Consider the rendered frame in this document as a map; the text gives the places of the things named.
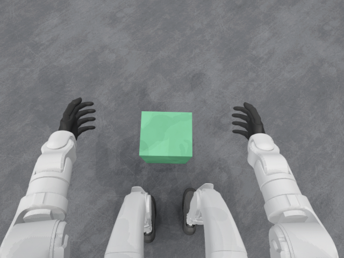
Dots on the robot right hand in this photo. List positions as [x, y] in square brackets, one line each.
[254, 124]

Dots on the left robot upper arm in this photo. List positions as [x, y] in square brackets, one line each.
[40, 239]

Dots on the robot right shin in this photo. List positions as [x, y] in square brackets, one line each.
[191, 219]

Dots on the right robot upper arm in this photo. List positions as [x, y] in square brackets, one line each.
[300, 240]

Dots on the left robot foot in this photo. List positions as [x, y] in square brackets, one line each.
[150, 236]

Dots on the robot right forearm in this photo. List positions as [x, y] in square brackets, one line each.
[284, 202]

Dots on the robot left forearm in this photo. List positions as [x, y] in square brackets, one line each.
[46, 197]

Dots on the carton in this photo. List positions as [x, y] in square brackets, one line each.
[166, 137]

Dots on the robot left hand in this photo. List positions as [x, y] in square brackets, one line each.
[71, 122]

